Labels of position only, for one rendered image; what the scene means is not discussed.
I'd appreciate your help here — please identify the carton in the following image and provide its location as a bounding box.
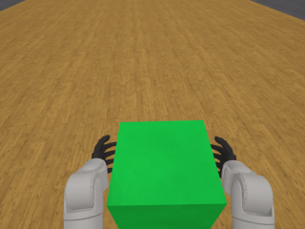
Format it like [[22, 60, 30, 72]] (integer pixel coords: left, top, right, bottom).
[[106, 120, 227, 229]]

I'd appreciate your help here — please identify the robot left hand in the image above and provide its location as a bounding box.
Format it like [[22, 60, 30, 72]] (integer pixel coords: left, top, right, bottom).
[[91, 135, 117, 174]]

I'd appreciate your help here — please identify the robot right forearm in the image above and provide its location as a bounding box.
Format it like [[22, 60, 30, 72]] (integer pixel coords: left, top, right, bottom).
[[221, 160, 275, 229]]

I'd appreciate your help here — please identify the robot left forearm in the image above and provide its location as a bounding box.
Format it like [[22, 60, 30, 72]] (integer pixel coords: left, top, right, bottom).
[[63, 158, 109, 229]]

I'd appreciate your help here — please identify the robot right hand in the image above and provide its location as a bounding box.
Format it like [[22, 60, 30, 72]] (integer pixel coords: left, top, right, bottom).
[[211, 136, 236, 179]]

